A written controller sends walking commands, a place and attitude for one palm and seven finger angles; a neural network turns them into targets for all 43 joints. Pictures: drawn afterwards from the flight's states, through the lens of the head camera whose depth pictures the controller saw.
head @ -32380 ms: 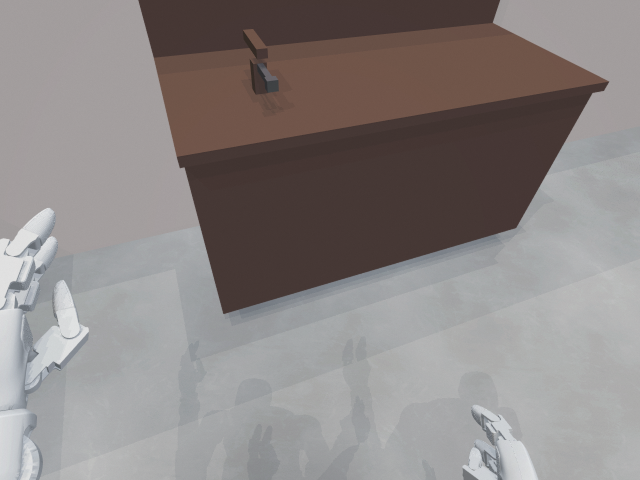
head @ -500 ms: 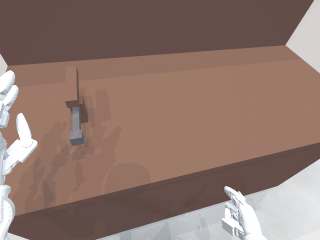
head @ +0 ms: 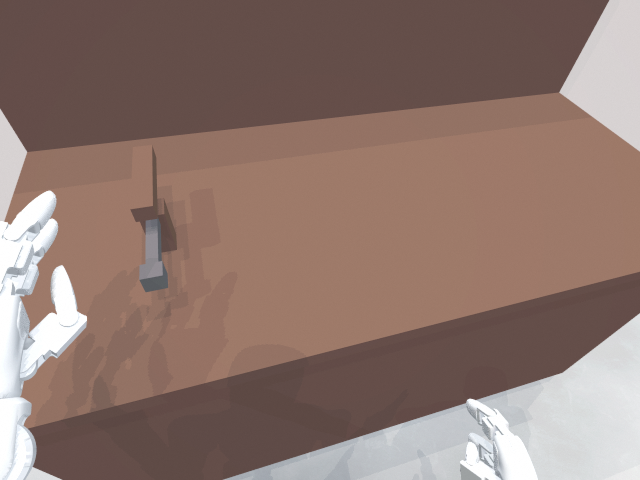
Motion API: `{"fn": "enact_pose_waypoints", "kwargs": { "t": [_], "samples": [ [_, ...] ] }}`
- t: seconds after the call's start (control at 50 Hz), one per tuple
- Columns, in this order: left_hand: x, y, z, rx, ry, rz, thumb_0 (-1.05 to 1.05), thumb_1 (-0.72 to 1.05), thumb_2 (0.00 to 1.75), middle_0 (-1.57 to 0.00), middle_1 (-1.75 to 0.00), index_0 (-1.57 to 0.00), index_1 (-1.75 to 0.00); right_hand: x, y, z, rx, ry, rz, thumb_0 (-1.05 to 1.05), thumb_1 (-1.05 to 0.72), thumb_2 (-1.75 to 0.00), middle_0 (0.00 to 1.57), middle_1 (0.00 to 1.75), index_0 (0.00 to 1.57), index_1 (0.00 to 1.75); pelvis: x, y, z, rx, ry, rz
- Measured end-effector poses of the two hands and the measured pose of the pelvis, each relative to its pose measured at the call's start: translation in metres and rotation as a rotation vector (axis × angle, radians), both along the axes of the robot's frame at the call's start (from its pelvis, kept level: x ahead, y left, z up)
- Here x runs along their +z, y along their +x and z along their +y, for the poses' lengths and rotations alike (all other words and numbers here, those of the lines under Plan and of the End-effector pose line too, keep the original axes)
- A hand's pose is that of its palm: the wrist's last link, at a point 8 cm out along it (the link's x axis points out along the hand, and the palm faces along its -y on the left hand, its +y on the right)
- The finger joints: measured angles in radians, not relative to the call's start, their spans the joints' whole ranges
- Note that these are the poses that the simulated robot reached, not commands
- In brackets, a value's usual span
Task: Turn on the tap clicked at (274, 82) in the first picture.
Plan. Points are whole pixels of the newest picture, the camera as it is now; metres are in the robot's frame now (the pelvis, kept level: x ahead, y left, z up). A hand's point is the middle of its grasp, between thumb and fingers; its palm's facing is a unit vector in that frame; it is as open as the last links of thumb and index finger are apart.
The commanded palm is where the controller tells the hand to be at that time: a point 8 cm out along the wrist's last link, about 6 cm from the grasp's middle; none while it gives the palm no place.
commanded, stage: look again from close up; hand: left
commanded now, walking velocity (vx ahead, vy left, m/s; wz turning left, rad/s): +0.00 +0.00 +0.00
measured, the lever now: (154, 276) +0.34 +0.25 +0.05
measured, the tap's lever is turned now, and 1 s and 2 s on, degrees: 0 0 0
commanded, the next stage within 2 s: come to a stop and stand still in 0.20 s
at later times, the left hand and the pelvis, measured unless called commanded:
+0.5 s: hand (115, 316) +0.23 +0.22 +0.15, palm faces +0.36 -0.86 -0.37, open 7.4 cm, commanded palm +0.17 +0.25 +0.17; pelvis +0.01 -0.03 +0.00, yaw +0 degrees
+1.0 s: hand (70, 309) +0.22 +0.26 +0.16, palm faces +0.41 -0.83 -0.38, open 7.4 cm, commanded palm +0.16 +0.27 +0.17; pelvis +0.00 -0.01 +0.00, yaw +0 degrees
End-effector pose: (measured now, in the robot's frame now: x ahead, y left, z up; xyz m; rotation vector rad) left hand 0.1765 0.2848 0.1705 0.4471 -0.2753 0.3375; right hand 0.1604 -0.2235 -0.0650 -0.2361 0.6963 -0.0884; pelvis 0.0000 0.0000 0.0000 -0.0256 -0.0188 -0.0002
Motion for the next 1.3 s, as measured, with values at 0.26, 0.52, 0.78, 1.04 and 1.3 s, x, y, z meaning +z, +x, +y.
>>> {"fn": "enact_pose_waypoints", "kwargs": {
  "t": [0.26, 0.52, 0.78, 1.04, 1.3],
  "samples": [
    [-0.004, 0.001, -0.021, 0.001, -0.026, 0.023, 0.02, 0.89, 0.9, -0.21, -0.3, -0.21, -0.3, 0.004, 0.011, -0.023, 0.008, -0.019, -0.019, 0.02, -0.9, -0.9, 0.2, 0.3, 0.2, 0.3, 0.0, 0.002, -0.021, 0.003, -0.004, 0.009],
    [0.001, 0.013, -0.022, 0.004, 0.038, 0.055, 0.02, 0.89, 0.9, -0.21, -0.3, -0.21, -0.3, 0.0, 0.02, -0.025, 0.02, -0.011, -0.009, 0.02, -0.9, -0.9, 0.2, 0.3, 0.2, 0.3, 0.0, 0.008, -0.026, 0.005, -0.004, 0.021],
    [0.001, 0.025, -0.04, -0.159, 0.039, 0.054, 0.02, 0.89, 0.9, -0.21, -0.3, -0.2, -0.3, -0.008, -0.001, -0.017, -0.052, 0.071, -0.014, 0.02, -0.9, -0.9, 0.2, 0.3, 0.2, 0.3, -0.006, 0.002, -0.008, -0.048, 0.009, 0.008],
    [0.012, 0.005, 0.006, 0.006, 0.021, -0.084, 0.02, 0.89, 0.9, -0.21, -0.3, -0.21, -0.3, -0.003, 0.0, 0.002, 0.045, -0.009, 0.018, 0.02, -0.9, -0.9, 0.2, 0.3, 0.2, 0.3, -0.004, 0.0, -0.003, -0.01, -0.009, 0.002],
    [-0.011, 0.021, 0.007, -0.034, -0.009, 0.027, 0.02, 0.89, 0.9, -0.21, -0.3, -0.21, -0.3, 0.008, 0.024, 0.02, 0.047, 0.014, -0.042, 0.01, -0.9, -0.9, 0.21, 0.3, 0.2, 0.3, -0.002, 0.008, 0.003, -0.013, 0.002, 0.016]
  ]
}}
